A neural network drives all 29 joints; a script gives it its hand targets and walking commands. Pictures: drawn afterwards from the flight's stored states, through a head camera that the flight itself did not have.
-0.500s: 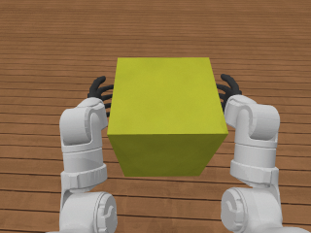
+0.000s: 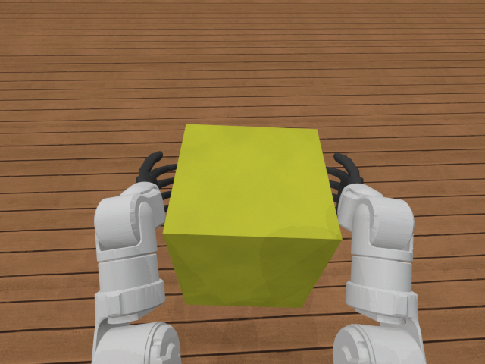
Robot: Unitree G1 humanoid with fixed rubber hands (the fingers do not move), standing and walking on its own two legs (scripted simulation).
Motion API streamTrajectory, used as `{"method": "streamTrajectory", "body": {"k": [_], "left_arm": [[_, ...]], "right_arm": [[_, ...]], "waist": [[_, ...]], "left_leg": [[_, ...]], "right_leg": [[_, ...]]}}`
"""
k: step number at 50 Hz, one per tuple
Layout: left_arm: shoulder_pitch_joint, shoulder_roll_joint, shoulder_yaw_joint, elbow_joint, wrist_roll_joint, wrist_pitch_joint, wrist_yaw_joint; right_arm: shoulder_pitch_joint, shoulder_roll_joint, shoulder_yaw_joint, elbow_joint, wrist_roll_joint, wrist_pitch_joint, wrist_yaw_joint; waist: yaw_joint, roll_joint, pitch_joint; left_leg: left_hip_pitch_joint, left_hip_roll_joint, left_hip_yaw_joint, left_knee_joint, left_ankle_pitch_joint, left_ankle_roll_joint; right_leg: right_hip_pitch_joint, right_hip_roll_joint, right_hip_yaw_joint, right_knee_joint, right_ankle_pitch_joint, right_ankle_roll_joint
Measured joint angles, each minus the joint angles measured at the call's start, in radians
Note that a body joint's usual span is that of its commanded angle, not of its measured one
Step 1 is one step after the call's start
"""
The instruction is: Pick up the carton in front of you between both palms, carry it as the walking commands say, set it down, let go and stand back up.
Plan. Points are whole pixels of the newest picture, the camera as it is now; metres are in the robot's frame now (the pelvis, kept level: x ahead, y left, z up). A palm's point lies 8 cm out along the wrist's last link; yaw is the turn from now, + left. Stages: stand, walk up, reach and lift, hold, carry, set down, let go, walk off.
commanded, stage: carry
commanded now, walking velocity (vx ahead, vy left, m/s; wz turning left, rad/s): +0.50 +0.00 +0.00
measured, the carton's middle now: (247, 222) +0.34 -0.01 +0.03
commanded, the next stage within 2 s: none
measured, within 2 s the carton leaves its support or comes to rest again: neither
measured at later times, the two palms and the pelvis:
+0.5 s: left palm (179, 104) +0.58 +0.11 +0.10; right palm (324, 99) +0.60 -0.18 +0.09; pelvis +0.34 -0.05 +0.01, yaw +3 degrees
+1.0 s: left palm (174, 35) +0.92 +0.16 +0.07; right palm (283, 36) +0.90 -0.14 +0.08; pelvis +0.67 +0.02 +0.01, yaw -1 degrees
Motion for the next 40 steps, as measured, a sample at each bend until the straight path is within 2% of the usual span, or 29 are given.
{"method": "streamTrajectory", "body": {"k": [6,11,15,16,17,18,19,21,23,26,32,36,40], "left_arm": [[0.201,-0.092,-0.033,-0.158,0.03,-0.07,-0.025],[0.351,-0.043,-0.152,-0.254,0.025,-0.088,-0.041],[0.449,-0.029,-0.202,-0.361,0.012,-0.074,-0.041],[0.464,-0.028,-0.21,-0.383,0.009,-0.066,-0.041],[0.475,-0.028,-0.218,-0.396,0.006,-0.06,-0.041],[0.483,-0.027,-0.228,-0.391,0.007,-0.06,-0.041],[0.484,-0.027,-0.234,-0.381,0.008,-0.052,-0.041],[0.49,-0.027,-0.239,-0.367,0.01,-0.029,-0.041],[0.512,-0.027,-0.242,-0.371,0.011,-0.011,-0.041],[0.539,-0.026,-0.239,-0.385,0.008,-0.003,-0.041],[0.55,-0.026,-0.237,-0.404,0.003,-0.002,-0.041],[0.542,-0.025,-0.245,-0.428,0.004,0.008,-0.041],[0.536,-0.025,-0.249,-0.439,0.009,0.024,-0.041]], "right_arm": [[0.204,0.068,-0.004,-0.148,0.017,-0.075,0.017],[0.339,0.03,0.113,-0.237,0.02,-0.089,0.042],[0.423,0.018,0.173,-0.346,0.016,-0.059,0.042],[0.439,0.017,0.183,-0.373,0.014,-0.048,0.042],[0.455,0.015,0.189,-0.394,0.012,-0.039,0.043],[0.465,0.014,0.186,-0.402,0.011,-0.03,0.043],[0.472,0.013,0.182,-0.402,0.01,-0.018,0.043],[0.487,0.013,0.183,-0.398,0.005,0.005,0.043],[0.503,0.012,0.192,-0.399,0.001,0.025,0.043],[0.513,0.013,0.208,-0.397,-0.004,0.035,0.043],[0.524,0.013,0.22,-0.413,-0.008,0.034,0.043],[0.527,0.013,0.216,-0.447,-0.006,0.042,0.043],[0.524,0.013,0.213,-0.456,-0.002,0.052,0.043]], "waist": [[0.004,0.011,0.004],[0.029,0.004,-0.021],[0.035,0.006,-0.063],[0.035,0.008,-0.074],[0.038,0.014,-0.085],[0.046,0.038,-0.095],[0.053,0.045,-0.1],[0.057,0.033,-0.102],[0.058,0.02,-0.103],[0.063,0.011,-0.113],[0.066,-0.002,-0.132],[0.059,0.001,-0.136],[0.064,0.002,-0.15]], "left_leg": [[0.177,0.011,-0.01,-0.158,-0.034,-0.011],[0.34,0.014,-0.013,-0.229,-0.108,-0.046],[0.456,0.017,-0.023,-0.221,-0.213,-0.081],[0.474,0.022,-0.028,-0.185,-0.254,-0.09],[0.472,0.032,-0.036,-0.109,-0.301,-0.1],[0.429,0.062,-0.043,0.026,-0.311,-0.104],[0.355,0.068,-0.073,0.209,-0.294,-0.103],[0.19,0.044,-0.123,0.537,-0.291,-0.089],[0.059,0.039,-0.124,0.663,-0.24,-0.081],[-0.07,0.068,-0.102,0.576,-0.155,-0.084],[-0.178,0.111,-0.07,0.234,0.021,-0.102],[-0.18,0.107,-0.036,0.096,0.108,-0.104],[-0.131,0.084,0.005,0.02,0.129,-0.087]], "right_leg": [[-0.147,-0.039,-0.036,-0.293,0.142,0.022],[-0.142,-0.042,-0.084,-0.554,0.295,0.021],[-0.074,-0.019,-0.15,-0.696,0.384,0.003],[-0.04,-0.008,-0.172,-0.733,0.397,-0.003],[-0.007,0.004,-0.189,-0.748,0.389,-0.04],[-0.003,0.018,-0.202,-0.709,0.353,-0.08],[-0.001,0.021,-0.207,-0.672,0.31,-0.098],[0.034,0.011,-0.208,-0.663,0.256,-0.101],[0.095,0.003,-0.206,-0.704,0.242,-0.083],[0.193,0.003,-0.199,-0.791,0.232,-0.075],[0.374,0.004,-0.182,-0.914,0.186,-0.051],[0.479,0.004,-0.178,-0.941,0.117,-0.023],[0.566,-0.003,-0.163,-0.928,0.02,0.016]]}}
